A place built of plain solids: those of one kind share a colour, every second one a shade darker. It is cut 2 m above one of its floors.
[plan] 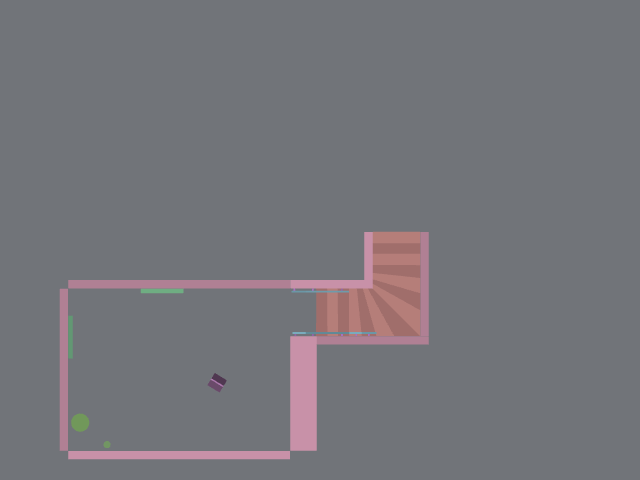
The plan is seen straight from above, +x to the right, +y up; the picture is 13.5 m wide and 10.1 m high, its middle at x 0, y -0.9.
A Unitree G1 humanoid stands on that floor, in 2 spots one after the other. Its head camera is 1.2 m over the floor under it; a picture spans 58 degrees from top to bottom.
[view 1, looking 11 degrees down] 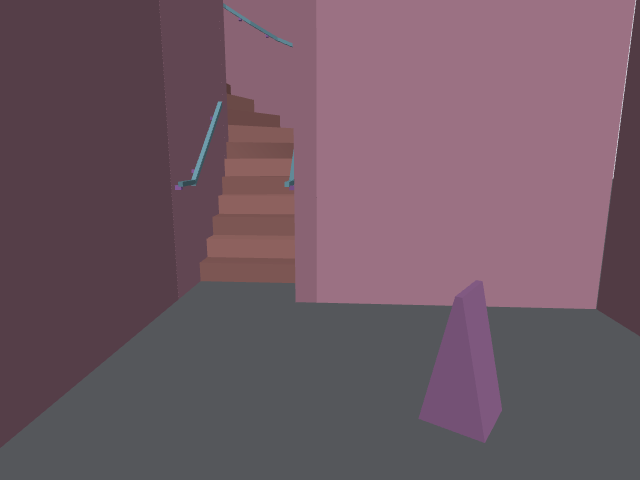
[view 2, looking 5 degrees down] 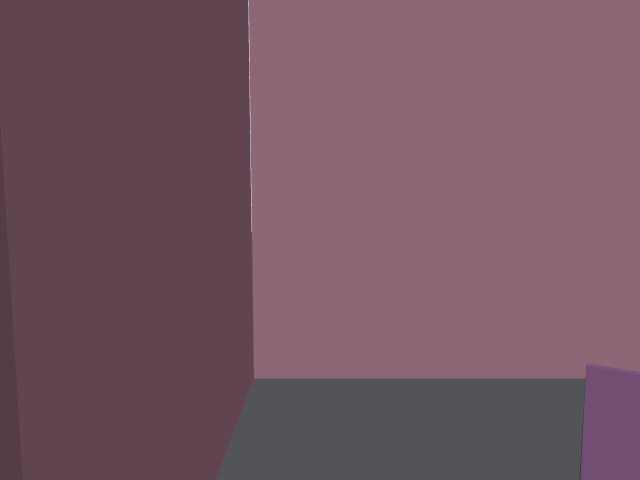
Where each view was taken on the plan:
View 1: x -4.06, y -3.37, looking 4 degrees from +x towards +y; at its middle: wall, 3.50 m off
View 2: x -1.08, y -2.48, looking -90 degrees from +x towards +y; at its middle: wall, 2.87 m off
